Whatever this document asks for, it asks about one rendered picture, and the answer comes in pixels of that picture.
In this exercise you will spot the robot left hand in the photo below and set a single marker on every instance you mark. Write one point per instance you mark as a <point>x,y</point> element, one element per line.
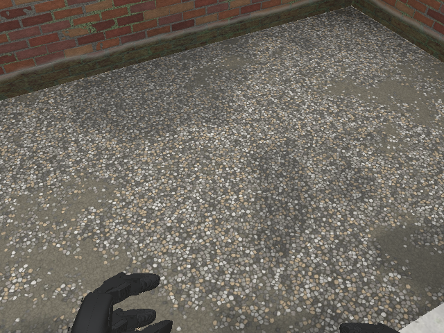
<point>96,313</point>

